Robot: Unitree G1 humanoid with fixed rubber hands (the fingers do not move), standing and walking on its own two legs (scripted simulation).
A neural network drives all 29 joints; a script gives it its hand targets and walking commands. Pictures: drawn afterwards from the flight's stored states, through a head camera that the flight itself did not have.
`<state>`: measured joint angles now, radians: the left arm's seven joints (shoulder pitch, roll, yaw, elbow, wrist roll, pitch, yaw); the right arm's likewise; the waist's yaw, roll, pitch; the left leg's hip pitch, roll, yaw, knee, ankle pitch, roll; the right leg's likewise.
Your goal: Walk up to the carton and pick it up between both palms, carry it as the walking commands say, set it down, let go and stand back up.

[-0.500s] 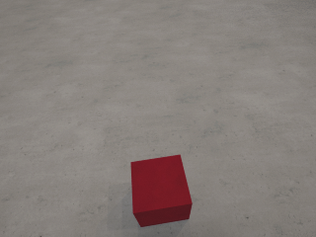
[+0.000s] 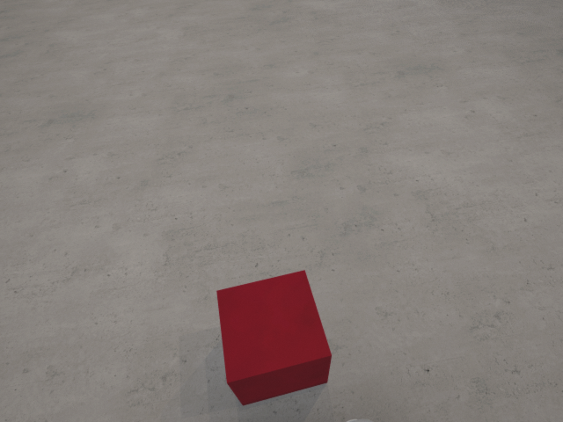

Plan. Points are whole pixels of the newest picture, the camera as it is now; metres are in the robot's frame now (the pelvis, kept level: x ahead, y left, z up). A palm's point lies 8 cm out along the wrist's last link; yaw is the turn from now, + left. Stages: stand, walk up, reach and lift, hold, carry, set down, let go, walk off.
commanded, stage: reach and lift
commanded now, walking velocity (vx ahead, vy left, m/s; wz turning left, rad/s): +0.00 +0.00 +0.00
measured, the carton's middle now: (273, 338) +0.46 +0.08 -0.62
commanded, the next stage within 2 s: none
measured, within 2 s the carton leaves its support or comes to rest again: neither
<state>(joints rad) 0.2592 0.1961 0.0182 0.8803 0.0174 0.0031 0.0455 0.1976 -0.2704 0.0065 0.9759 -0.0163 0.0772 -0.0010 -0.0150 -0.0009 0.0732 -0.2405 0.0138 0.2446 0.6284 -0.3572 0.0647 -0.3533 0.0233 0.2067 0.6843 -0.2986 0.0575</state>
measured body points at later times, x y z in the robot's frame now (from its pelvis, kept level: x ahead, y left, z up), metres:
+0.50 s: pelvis +0.00 -0.03 -0.05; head +0.10 +0.01 +0.39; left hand +0.14 +0.25 -0.17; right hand +0.20 -0.22 -0.16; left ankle +0.00 +0.08 -0.72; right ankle +0.05 -0.15 -0.72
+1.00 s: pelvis -0.07 -0.03 -0.08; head +0.13 +0.01 +0.32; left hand +0.26 +0.28 -0.18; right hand +0.29 -0.19 -0.19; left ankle +0.00 +0.08 -0.72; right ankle +0.05 -0.15 -0.72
